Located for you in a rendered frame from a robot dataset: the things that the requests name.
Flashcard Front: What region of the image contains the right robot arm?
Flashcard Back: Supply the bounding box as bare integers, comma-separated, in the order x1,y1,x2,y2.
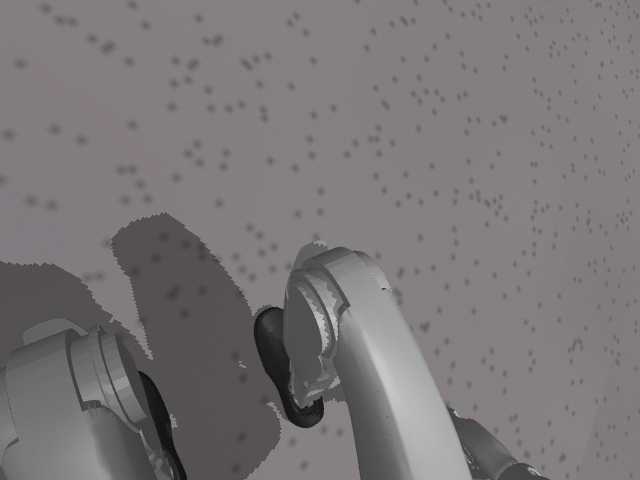
498,463,550,480

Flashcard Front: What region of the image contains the right robot hand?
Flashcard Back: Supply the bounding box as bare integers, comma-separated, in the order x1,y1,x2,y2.
446,406,519,480

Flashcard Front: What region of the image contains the left robot foot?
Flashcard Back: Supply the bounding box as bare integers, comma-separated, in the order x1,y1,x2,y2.
138,371,187,480

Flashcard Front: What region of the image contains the right robot foot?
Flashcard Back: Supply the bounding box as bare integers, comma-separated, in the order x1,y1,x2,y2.
254,307,324,428

